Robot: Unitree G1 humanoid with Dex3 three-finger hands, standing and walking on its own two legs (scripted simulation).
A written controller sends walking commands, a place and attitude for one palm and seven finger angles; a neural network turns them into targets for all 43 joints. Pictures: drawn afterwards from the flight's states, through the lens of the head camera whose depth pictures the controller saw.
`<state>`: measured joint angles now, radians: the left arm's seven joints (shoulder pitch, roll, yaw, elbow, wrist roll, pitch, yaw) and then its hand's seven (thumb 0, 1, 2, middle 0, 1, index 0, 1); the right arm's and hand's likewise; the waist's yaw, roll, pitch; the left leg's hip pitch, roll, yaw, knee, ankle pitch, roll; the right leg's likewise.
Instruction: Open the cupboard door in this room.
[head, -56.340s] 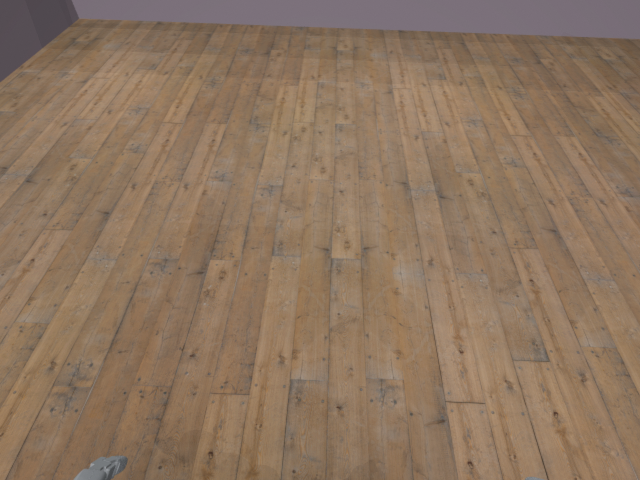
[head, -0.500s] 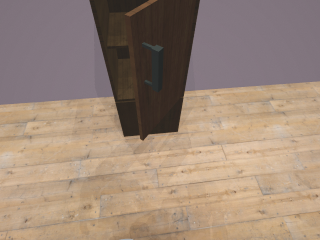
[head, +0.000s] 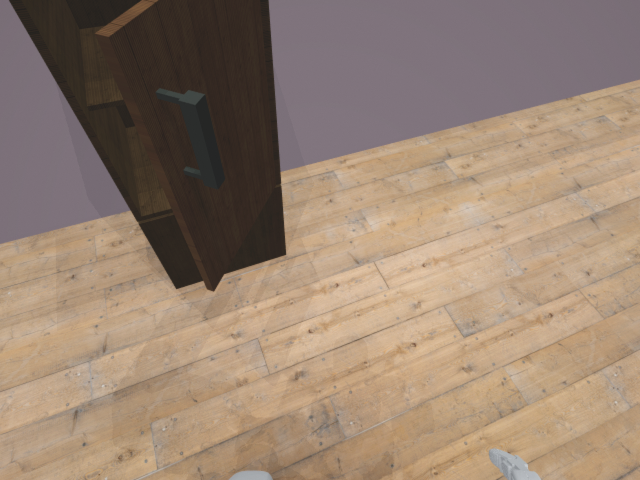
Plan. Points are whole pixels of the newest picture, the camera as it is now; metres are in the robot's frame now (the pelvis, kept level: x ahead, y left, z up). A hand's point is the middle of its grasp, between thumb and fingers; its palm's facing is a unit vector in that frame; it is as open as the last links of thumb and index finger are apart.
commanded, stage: walk to a spot facing it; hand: left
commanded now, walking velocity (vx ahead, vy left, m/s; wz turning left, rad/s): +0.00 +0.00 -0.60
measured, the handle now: (191, 141) +0.54 +0.24 +0.07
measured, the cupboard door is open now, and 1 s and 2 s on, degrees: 48 48 48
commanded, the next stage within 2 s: none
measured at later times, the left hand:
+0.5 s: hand (219, 459) +0.15 +0.15 -0.16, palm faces -0.28 -0.92 -0.28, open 7.4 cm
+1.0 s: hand (312, 384) +0.26 +0.03 -0.15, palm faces -0.63 -0.76 -0.18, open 7.4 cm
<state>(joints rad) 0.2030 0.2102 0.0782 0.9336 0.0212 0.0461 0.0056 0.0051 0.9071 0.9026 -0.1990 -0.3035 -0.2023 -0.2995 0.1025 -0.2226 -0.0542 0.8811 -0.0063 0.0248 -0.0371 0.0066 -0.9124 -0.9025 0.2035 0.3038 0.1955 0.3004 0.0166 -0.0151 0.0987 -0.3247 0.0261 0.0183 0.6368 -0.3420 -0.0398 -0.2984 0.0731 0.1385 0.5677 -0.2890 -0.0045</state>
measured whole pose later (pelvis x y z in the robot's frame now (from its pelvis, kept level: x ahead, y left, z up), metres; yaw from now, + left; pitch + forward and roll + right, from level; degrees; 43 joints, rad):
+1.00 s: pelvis +0.05 -0.05 +0.01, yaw -38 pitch +2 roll +0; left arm 0.11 0.22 0.08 0.92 0.03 0.05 -0.07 0.01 0.91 0.90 -0.19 -0.30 -0.19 -0.30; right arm 0.41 -0.18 -0.03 0.97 -0.04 -0.03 -0.02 0.01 -0.91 -0.90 0.21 0.30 0.20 0.30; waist -0.04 0.00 0.08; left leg -0.09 0.14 0.27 0.42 -0.33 -0.06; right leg -0.52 -0.08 -0.08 0.80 -0.31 0.01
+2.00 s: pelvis +0.32 -0.41 -0.01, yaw -57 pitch +0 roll +1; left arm 0.05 0.20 0.06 0.98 0.02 -0.06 -0.03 0.01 0.91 0.90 -0.19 -0.30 -0.20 -0.30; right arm 0.52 -0.15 -0.02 1.16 -0.02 -0.03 -0.01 0.01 -0.92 -0.90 0.20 0.30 0.20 0.30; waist -0.06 -0.01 0.09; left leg -0.09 0.13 0.20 0.75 -0.50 -0.04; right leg -0.41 -0.03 -0.12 0.63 -0.24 -0.09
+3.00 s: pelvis +0.53 -0.73 +0.00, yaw -41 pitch +1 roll +1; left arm 0.16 0.18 0.06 0.95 0.03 -0.02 0.03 0.00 0.93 0.90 -0.20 -0.30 -0.20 -0.30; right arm 0.20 -0.20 -0.07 1.01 -0.02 0.06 0.02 0.01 -0.92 -0.90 0.20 0.30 0.19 0.30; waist -0.03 -0.03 0.08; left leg -0.46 0.06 0.11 0.93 -0.45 -0.05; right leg -0.23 -0.15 -0.25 0.54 -0.30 0.02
